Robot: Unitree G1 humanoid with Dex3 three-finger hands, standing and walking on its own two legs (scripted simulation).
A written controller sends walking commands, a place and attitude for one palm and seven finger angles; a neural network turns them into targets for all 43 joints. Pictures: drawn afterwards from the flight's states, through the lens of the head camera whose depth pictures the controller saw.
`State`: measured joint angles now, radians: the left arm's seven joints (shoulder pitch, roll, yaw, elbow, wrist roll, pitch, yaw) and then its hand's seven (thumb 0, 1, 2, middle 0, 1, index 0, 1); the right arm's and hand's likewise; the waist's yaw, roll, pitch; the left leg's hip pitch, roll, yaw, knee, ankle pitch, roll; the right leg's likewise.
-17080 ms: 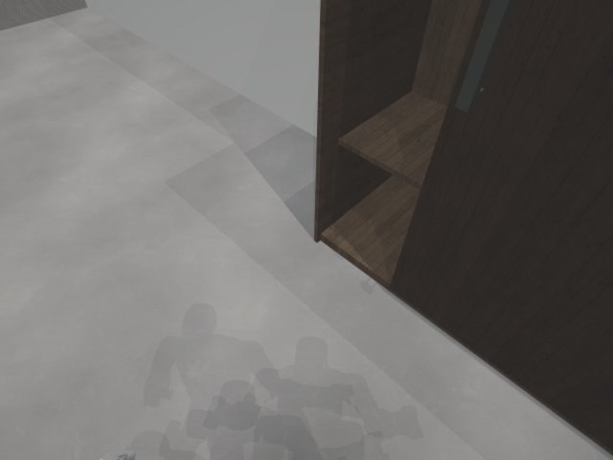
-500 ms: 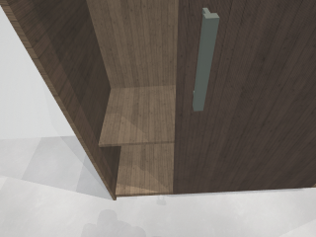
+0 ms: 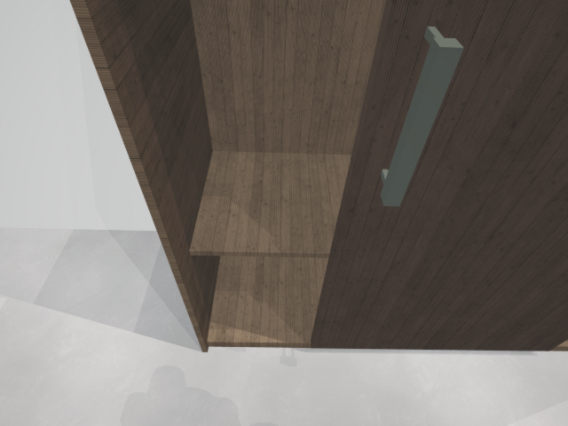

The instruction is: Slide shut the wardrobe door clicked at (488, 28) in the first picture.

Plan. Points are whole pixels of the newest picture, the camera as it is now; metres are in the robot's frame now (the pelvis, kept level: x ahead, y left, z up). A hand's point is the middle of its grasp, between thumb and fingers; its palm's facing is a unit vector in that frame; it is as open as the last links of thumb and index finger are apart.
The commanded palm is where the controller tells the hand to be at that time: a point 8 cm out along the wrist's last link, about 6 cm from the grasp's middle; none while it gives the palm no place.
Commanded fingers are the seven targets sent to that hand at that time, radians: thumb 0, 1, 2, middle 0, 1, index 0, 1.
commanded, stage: come to a stop and stand still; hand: right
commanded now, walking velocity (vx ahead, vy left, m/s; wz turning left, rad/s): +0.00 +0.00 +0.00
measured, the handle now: (408, 126) +0.48 -0.14 +0.20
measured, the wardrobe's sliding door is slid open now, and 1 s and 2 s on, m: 0.36 0.36 0.36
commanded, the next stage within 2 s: look again from close up in 0.34 s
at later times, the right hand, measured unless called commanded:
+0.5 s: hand out of the picture -0.03 -0.15 -0.17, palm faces +0.02 +0.98 -0.19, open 7.4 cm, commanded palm none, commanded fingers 0.00 -0.90 -0.90 0.20 0.30 0.20 0.30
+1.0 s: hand out of the picture -0.02 -0.23 -0.19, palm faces -0.02 +0.99 -0.15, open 7.4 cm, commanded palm none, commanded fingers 0.00 -0.90 -0.90 0.20 0.30 0.20 0.30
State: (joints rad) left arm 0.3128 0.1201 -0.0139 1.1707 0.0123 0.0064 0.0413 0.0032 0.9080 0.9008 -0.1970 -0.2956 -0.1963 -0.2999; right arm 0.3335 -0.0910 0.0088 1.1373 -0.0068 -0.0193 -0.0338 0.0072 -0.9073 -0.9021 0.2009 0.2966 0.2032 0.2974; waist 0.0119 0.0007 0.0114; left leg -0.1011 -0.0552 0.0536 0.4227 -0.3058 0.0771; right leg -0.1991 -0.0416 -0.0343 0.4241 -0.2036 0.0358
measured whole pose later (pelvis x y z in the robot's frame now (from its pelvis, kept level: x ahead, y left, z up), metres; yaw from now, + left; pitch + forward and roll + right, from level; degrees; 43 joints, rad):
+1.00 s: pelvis -0.01 -0.07 +0.00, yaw +2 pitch +0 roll +1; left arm 0.32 0.14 -0.02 1.07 0.02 -0.01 0.03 0.01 0.92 0.90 -0.20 -0.30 -0.20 -0.30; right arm 0.35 -0.15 0.01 1.06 -0.02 0.00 -0.04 0.01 -0.91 -0.90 0.20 0.30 0.20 0.30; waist 0.00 0.03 -0.01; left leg -0.17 0.01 0.00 0.47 -0.30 0.00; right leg -0.23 0.09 -0.11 0.44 -0.22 -0.13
